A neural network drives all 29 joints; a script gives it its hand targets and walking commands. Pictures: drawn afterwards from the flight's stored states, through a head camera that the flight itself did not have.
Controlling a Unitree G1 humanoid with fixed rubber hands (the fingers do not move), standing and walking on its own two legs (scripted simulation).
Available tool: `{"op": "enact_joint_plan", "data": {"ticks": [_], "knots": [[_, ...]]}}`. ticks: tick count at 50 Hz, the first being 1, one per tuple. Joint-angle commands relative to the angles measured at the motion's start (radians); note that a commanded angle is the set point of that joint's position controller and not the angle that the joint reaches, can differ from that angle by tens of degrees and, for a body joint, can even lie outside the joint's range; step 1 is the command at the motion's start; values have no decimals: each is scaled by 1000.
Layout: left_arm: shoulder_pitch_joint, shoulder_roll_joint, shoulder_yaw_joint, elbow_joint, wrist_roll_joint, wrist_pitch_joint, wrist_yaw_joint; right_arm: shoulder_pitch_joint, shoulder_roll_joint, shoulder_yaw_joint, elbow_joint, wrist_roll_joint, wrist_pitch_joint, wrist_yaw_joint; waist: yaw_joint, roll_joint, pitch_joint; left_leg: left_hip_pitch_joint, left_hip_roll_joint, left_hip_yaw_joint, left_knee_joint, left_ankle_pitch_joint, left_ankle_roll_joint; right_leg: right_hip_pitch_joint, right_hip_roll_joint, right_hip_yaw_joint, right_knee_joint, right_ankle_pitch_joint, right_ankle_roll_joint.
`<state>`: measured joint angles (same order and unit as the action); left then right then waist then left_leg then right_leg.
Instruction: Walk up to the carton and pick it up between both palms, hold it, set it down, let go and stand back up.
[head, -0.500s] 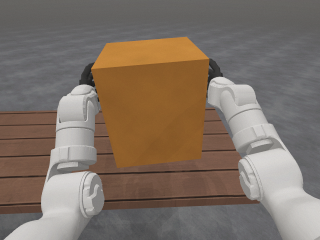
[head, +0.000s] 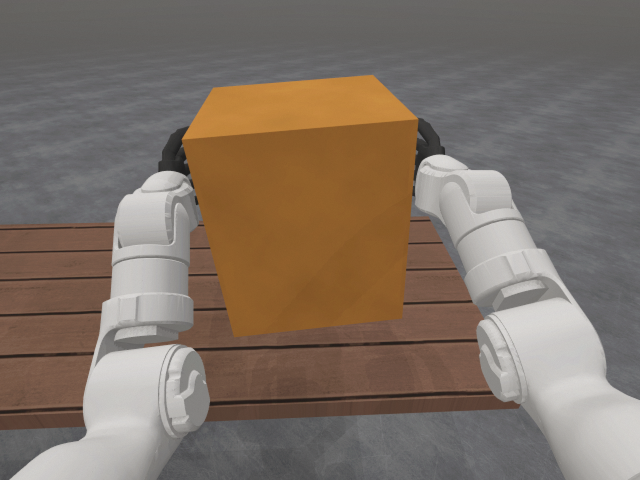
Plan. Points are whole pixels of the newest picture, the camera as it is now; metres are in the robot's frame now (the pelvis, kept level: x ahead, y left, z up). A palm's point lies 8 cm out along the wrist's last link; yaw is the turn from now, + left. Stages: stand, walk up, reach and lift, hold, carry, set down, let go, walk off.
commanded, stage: hold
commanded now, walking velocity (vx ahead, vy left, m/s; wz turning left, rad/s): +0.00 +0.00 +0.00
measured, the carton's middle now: (306, 201) +0.38 +0.00 +0.24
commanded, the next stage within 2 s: set down in 0.42 s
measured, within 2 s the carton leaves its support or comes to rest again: neither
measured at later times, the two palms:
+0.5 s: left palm (176, 187) +0.37 +0.16 +0.27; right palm (428, 173) +0.37 -0.15 +0.28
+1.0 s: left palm (170, 201) +0.40 +0.18 +0.24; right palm (399, 202) +0.39 -0.12 +0.23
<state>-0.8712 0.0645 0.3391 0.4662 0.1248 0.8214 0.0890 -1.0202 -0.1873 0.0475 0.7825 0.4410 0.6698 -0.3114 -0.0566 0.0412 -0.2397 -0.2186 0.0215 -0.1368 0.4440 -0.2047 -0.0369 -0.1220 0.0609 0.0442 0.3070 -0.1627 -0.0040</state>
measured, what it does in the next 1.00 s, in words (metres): stands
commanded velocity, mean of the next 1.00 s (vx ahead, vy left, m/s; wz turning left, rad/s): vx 0.00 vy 0.00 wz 0.00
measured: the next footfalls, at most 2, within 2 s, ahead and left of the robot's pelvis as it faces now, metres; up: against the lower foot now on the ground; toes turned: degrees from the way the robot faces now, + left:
none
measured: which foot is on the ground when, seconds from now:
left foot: down 0.00-1.00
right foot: down 0.00-1.00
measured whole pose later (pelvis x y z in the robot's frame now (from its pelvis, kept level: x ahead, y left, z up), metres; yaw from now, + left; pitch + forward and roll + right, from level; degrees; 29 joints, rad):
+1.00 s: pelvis +0.01 +0.00 +0.00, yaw +2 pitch -6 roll -1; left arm -0.87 0.10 0.33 0.60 0.21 0.53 0.02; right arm -0.92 -0.05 -0.10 0.90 0.18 0.30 -0.22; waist -0.07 -0.05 -0.07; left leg -0.07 0.00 -0.14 0.37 -0.19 -0.03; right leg 0.01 0.03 0.02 0.27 -0.18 0.00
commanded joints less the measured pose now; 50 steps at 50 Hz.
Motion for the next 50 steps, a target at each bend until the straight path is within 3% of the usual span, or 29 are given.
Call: {"op": "enact_joint_plan", "data": {"ticks": [1,5,6,10,21,22,24,26,28,32,35,37,40,45,50], "knots": [[-1026,-664,-443,-191,-173,-101,-140,-922,787,186,-348,187,-40,146,-8,21,-336,190,-65,62,-40,227,-20,16,40,-26,-49,162,43],[-994,-675,-454,-210,-181,-100,-132,-921,786,203,-390,203,-42,144,-13,23,-389,214,-66,55,-29,278,-22,29,44,-31,-41,221,43],[-1005,-661,-440,-208,-177,-100,-131,-927,786,205,-378,207,-40,145,-4,17,-374,211,-66,54,-27,279,-18,28,43,-29,-41,211,44],[-1023,-668,-443,-196,-176,-102,-136,-921,781,184,-347,186,-39,147,-15,24,-341,193,-64,59,-40,230,-19,8,40,-30,-51,157,41],[-1010,-671,-454,-212,-180,-102,-132,-919,785,194,-366,195,-42,148,-15,26,-375,206,-66,55,-31,263,-24,24,42,-33,-43,196,42],[-968,-646,-446,-181,-183,-96,-146,-904,756,189,-384,148,-38,148,-34,-48,-274,218,-60,36,-49,242,-3,58,23,-56,-47,174,45],[-1034,-653,-431,-177,-180,-121,-156,-954,758,141,-358,114,-63,146,-38,-33,-261,210,-63,45,-62,193,-1,12,21,-59,-54,115,52],[-1073,-647,-430,-205,-174,-144,-148,-978,775,161,-359,109,-95,155,-10,-15,-340,232,-58,56,-57,232,-1,33,16,-59,-41,139,54],[-1077,-655,-438,-194,-165,-173,-144,-1003,761,153,-360,83,-138,160,-8,15,-382,247,-59,57,-47,277,-22,42,18,-63,-40,163,52],[-1003,-625,-358,-91,-94,-218,-163,-921,741,115,-252,3,-211,164,-6,-3,-311,262,-62,74,-68,239,-15,57,4,-59,-64,132,59],[-986,-596,-294,18,-34,-258,-199,-891,738,36,-133,-104,-284,175,-9,1,-219,241,-65,100,-111,134,-4,55,-9,-67,-87,18,61],[-968,-577,-281,41,-9,-285,-214,-867,750,7,-96,-156,-325,180,-13,-10,-194,244,-70,112,-122,139,2,89,-17,-75,-82,48,62],[-928,-576,-283,61,1,-318,-228,-870,752,12,-137,-191,-380,181,-14,-33,-244,270,-77,125,-117,211,2,167,-14,-80,-64,157,68],[-889,-663,-395,19,-41,-353,-215,-910,718,49,-210,-201,-459,187,-46,5,-283,352,-72,120,-81,390,-29,170,4,-115,-57,251,59],[-881,-717,-496,-92,-83,-381,-186,-926,722,111,-314,-179,-503,194,-39,48,-383,431,-62,115,-40,534,-56,154,12,-133,-50,313,52]]}}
